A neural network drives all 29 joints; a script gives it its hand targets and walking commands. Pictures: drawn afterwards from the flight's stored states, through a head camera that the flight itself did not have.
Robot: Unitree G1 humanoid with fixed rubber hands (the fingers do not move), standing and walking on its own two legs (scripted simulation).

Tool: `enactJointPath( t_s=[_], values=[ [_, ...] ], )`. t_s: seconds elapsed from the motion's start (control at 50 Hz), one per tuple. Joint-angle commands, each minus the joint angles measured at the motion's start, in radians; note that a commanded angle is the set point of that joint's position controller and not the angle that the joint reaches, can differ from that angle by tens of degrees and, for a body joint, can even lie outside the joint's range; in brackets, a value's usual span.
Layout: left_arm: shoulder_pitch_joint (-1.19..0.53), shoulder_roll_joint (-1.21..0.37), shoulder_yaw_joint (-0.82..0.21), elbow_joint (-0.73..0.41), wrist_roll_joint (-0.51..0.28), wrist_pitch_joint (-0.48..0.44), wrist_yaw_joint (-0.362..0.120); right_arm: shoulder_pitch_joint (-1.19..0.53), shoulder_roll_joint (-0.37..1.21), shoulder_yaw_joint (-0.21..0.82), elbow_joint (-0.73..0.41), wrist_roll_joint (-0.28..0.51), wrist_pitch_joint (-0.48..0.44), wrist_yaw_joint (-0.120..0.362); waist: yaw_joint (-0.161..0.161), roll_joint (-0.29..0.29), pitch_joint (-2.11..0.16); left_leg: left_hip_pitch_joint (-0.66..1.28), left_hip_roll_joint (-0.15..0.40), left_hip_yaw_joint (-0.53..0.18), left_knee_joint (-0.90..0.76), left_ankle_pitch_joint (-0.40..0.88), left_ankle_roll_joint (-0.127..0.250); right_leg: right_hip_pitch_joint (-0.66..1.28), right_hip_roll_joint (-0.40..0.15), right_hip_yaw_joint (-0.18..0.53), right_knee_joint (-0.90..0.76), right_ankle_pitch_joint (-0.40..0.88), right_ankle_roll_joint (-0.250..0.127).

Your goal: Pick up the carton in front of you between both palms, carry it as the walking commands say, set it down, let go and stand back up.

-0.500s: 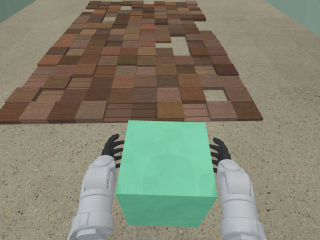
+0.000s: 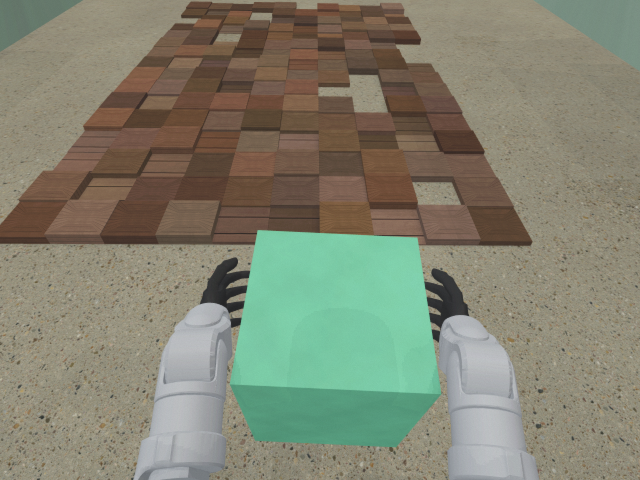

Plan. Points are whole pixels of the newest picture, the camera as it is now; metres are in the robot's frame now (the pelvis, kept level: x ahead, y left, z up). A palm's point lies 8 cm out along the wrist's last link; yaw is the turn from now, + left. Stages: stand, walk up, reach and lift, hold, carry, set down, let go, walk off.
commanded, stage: carry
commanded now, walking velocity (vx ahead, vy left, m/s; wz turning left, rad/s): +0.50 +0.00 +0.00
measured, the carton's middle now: (331, 345) +0.30 +0.00 -0.01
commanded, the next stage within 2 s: none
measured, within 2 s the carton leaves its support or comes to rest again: neither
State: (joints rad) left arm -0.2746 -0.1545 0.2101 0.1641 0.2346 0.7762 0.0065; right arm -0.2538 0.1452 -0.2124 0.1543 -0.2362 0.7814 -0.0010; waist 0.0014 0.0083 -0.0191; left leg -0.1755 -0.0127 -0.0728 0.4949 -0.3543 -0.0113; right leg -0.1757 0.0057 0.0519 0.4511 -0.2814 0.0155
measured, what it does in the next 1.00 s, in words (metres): walks ahead: right foot, then left foot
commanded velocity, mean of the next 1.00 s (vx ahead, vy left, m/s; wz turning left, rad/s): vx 0.50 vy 0.00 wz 0.00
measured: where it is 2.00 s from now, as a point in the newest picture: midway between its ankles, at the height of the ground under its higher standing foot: (309, 261)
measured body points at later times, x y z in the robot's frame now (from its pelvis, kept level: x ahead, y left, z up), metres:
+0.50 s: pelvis +0.17 +0.00 -0.01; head +0.16 +0.01 +0.44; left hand +0.43 +0.16 +0.07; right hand +0.44 -0.14 +0.08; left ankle +0.07 +0.10 -0.69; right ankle +0.17 -0.09 -0.74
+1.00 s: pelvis +0.48 +0.06 +0.00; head +0.49 +0.06 +0.45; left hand +0.76 +0.19 +0.09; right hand +0.74 -0.11 +0.09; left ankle +0.38 +0.14 -0.74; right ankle +0.55 -0.07 -0.72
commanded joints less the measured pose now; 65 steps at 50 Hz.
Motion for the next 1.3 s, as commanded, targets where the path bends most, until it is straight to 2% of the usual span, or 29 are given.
enactJointPath(
  t_s=[0.0, 0.06, 0.08, 0.1, 0.12, 0.14, 0.2, 0.3, 0.32, 0.36, 0.38, 0.44, 0.52, 0.6, 0.64, 0.68, 0.7, 0.74, 0.8, 0.86, 0.98, 1.0, 1.02, 1.04, 1.06, 1.08, 1.12, 1.22, 1.28],
  values=[
    [-0.437, -0.894, -0.623, -0.100, -0.287, 0.077, -0.168, -0.625, 0.889, 0.722, -0.175, 0.364, 0.065, 0.191, 0.002, -0.185, -0.216, -0.097, 0.024, 0.143, 0.078, -0.030, -0.012, -0.087, -0.217, 0.148, -0.227, -0.370, -0.100],
    [-0.430, -0.838, -0.691, -0.275, -0.303, 0.140, -0.127, -0.549, 0.853, 0.726, -0.208, 0.396, 0.132, 0.165, 0.008, 0.011, -0.349, 0.030, 0.070, 0.076, -0.101, -0.051, 0.036, -0.073, -0.154, 0.063, -0.030, -0.246, -0.088],
    [-0.427, -0.816, -0.665, -0.243, -0.312, 0.182, -0.114, -0.507, 0.810, 0.710, -0.189, 0.386, 0.159, 0.155, -0.020, 0.095, -0.292, 0.112, 0.154, -0.095, -0.171, -0.213, 0.083, -0.245, -0.070, -0.045, 0.095, -0.230, -0.049],
    [-0.486, -0.805, -0.722, -0.329, -0.326, 0.205, -0.099, -0.485, 0.810, 0.694, -0.213, 0.385, 0.174, 0.143, -0.033, 0.319, -0.245, 0.168, 0.316, -0.311, -0.293, -0.334, 0.149, -0.398, -0.026, -0.149, 0.289, -0.216, -0.031],
    [-0.529, -0.813, -0.724, -0.328, -0.341, 0.232, -0.088, -0.459, 0.780, 0.654, -0.217, 0.384, 0.207, 0.134, -0.041, 0.354, -0.133, 0.154, 0.377, -0.408, -0.371, -0.355, 0.196, -0.553, -0.058, -0.127, 0.392, -0.180, -0.012],
    [-0.516, -0.857, -0.746, -0.389, -0.381, 0.247, -0.082, -0.493, 0.843, 0.718, -0.308, 0.413, 0.222, 0.121, -0.059, 0.184, -0.181, 0.210, 0.368, -0.386, -0.350, -0.253, 0.217, -0.578, -0.067, -0.118, 0.347, -0.170, -0.029],
    [-0.436, -0.881, -0.762, -0.412, -0.444, 0.311, -0.070, -0.510, 0.817, 0.785, -0.473, 0.442, 0.296, 0.083, -0.020, 0.067, -0.198, 0.126, 0.301, -0.188, -0.306, 0.017, 0.186, -0.437, -0.064, -0.153, 0.211, -0.109, -0.031],
    [-0.228, -0.792, -0.772, -0.528, -0.441, 0.375, -0.027, -0.294, 0.736, 0.786, -0.559, 0.454, 0.382, 0.048, -0.011, 0.113, -0.271, 0.051, 0.196, 0.057, -0.108, 0.272, 0.110, -0.071, 0.018, -0.299, -0.045, 0.062, -0.024],
    [-0.204, -0.841, -0.760, -0.505, -0.467, 0.393, -0.026, -0.300, 0.771, 0.792, -0.608, 0.455, 0.390, 0.047, 0.002, -0.009, -0.368, -0.023, 0.174, 0.125, 0.059, 0.397, 0.062, 0.130, -0.063, -0.210, -0.078, 0.052, -0.050],
    [-0.170, -0.847, -0.791, -0.600, -0.481, 0.399, -0.026, -0.312, 0.807, 0.809, -0.691, 0.485, 0.413, 0.044, 0.026, -0.309, -0.400, -0.499, 0.026, 0.221, 0.404, -0.005, 0.006, 0.435, -0.379, 0.313, -0.191, 0.030, -0.191],
    [-0.191, -0.859, -0.790, -0.650, -0.501, 0.417, -0.027, -0.254, 0.793, 0.787, -0.692, 0.484, 0.428, 0.046, 0.029, -0.273, -0.381, -0.660, 0.046, 0.158, 0.542, -0.162, 0.023, 0.511, -0.450, 0.379, -0.201, 0.148, -0.267],
    [-0.277, -0.870, -0.819, -0.732, -0.500, 0.426, -0.009, -0.259, 0.816, 0.774, -0.667, 0.507, 0.452, 0.058, 0.022, -0.028, -0.301, -0.575, 0.122, 0.125, 0.434, -0.144, 0.011, 0.318, -0.427, 0.198, -0.244, 0.105, -0.227],
    [-0.252, -0.836, -0.816, -0.737, -0.524, 0.446, -0.014, -0.257, 0.802, 0.764, -0.698, 0.517, 0.451, 0.035, 0.020, -0.147, -0.227, -0.459, 0.125, 0.197, 0.268, 0.071, 0.009, 0.111, -0.320, 0.009, -0.327, -0.054, -0.150],
    [-0.216, -0.793, -0.822, -0.689, -0.536, 0.467, -0.019, -0.199, 0.718, 0.733, -0.705, 0.468, 0.455, 0.019, 0.010, -0.112, -0.204, -0.119, 0.059, 0.301, -0.010, 0.206, 0.012, -0.054, -0.273, -0.144, -0.231, -0.161, -0.123],
    [-0.210, -0.757, -0.821, -0.741, -0.531, 0.481, -0.014, -0.108, 0.713, 0.724, -0.603, 0.466, 0.473, 0.017, -0.002, 0.024, -0.268, 0.093, 0.069, 0.292, -0.035, 0.093, 0.040, -0.133, -0.189, -0.267, -0.028, -0.153, -0.070],
    [-0.191, -0.758, -0.830, -0.694, -0.504, 0.487, -0.013, -0.166, 0.712, 0.736, -0.651, 0.469, 0.467, 0.020, -0.031, 0.240, -0.313, 0.285, 0.395, -0.327, -0.247, -0.127, 0.206, -0.460, -0.010, -0.285, 0.441, -0.120, 0.019],
    [-0.224, -0.790, -0.811, -0.708, -0.540, 0.480, -0.021, -0.184, 0.731, 0.754, -0.668, 0.487, 0.469, 0.018, -0.036, 0.205, -0.333, 0.308, 0.456, -0.378, -0.287, -0.015, 0.234, -0.514, -0.072, -0.137, 0.586, -0.217, -0.002],
    [-0.228, -0.818, -0.812, -0.694, -0.528, 0.474, -0.037, -0.204, 0.740, 0.771, -0.674, 0.497, 0.460, 0.029, -0.036, 0.153, -0.288, 0.331, 0.419, -0.285, -0.246, 0.315, 0.229, -0.594, -0.102, -0.114, 0.657, -0.208, -0.015],
    [-0.193, -0.877, -0.815, -0.662, -0.497, 0.435, -0.053, -0.266, 0.868, 0.836, -0.731, 0.523, 0.422, 0.057, -0.032, 0.036, -0.317, 0.260, 0.398, -0.141, -0.305, 0.270, 0.179, -0.548, -0.132, -0.102, 0.538, -0.095, -0.021],
    [-0.140, -0.881, -0.808, -0.670, -0.456, 0.388, -0.045, -0.315, 0.870, 0.877, -0.741, 0.558, 0.400, 0.075, -0.022, 0.065, -0.301, 0.183, 0.329, 0.020, -0.312, 0.222, 0.139, -0.426, -0.105, -0.143, 0.301, -0.035, -0.021],
    [-0.113, -0.802, -0.795, -0.746, -0.450, 0.387, -0.003, -0.178, 0.718, 0.829, -0.708, 0.556, 0.411, 0.064, 0.002, 0.202, -0.309, 0.198, 0.214, 0.276, -0.054, 0.603, 0.061, -0.093, -0.004, -0.322, -0.018, 0.202, -0.061],
    [-0.102, -0.769, -0.777, -0.735, -0.427, 0.405, -0.005, -0.146, 0.707, 0.816, -0.715, 0.510, 0.420, 0.059, -0.001, 0.113, -0.327, 0.069, 0.200, 0.279, 0.026, 0.643, 0.061, 0.064, -0.002, -0.353, 0.031, 0.161, -0.075],
    [-0.065, -0.791, -0.783, -0.685, -0.424, 0.416, 0.000, -0.146, 0.691, 0.814, -0.716, 0.504, 0.433, 0.053, 0.029, 0.063, -0.325, -0.090, 0.162, 0.310, 0.188, 0.561, 0.022, 0.199, -0.076, -0.203, 0.021, 0.093, -0.125],
    [-0.079, -0.717, -0.771, -0.708, -0.431, 0.433, -0.011, -0.147, 0.673, 0.798, -0.711, 0.489, 0.450, 0.057, 0.029, -0.170, -0.370, -0.298, 0.049, 0.293, 0.458, 0.263, -0.014, 0.318, -0.311, 0.220, -0.124, -0.039, -0.206],
    [-0.089, -0.728, -0.763, -0.661, -0.415, 0.450, -0.012, -0.171, 0.677, 0.806, -0.681, 0.493, 0.459, 0.058, 0.029, -0.283, -0.286, -0.555, 0.014, 0.213, 0.623, -0.107, 0.011, 0.399, -0.413, 0.410, -0.208, 0.102, -0.275],
    [-0.107, -0.760, -0.795, -0.665, -0.465, 0.459, -0.027, -0.164, 0.693, 0.779, -0.677, 0.495, 0.460, 0.064, 0.027, -0.152, -0.302, -0.618, 0.043, 0.132, 0.746, -0.153, 0.023, 0.459, -0.427, 0.375, -0.180, 0.281, -0.308],
    [-0.211, -0.831, -0.815, -0.688, -0.481, 0.436, -0.053, -0.192, 0.763, 0.800, -0.625, 0.478, 0.448, 0.076, 0.019, -0.061, -0.282, -0.643, 0.104, 0.126, 0.751, -0.067, 0.021, 0.371, -0.419, 0.242, -0.181, 0.397, -0.226],
    [-0.273, -0.859, -0.877, -0.731, -0.547, 0.409, -0.060, -0.189, 0.802, 0.775, -0.627, 0.463, 0.405, 0.050, 0.011, -0.131, -0.222, -0.311, 0.114, 0.160, 0.175, 0.023, 0.027, 0.043, -0.293, -0.097, -0.270, 0.073, -0.113],
    [-0.284, -0.786, -0.872, -0.711, -0.539, 0.402, -0.044, -0.215, 0.760, 0.786, -0.629, 0.452, 0.396, 0.029, 0.020, -0.146, -0.237, -0.236, 0.030, 0.315, 0.001, 0.128, 0.018, 0.124, -0.235, -0.209, -0.179, 0.156, -0.131]
  ],
)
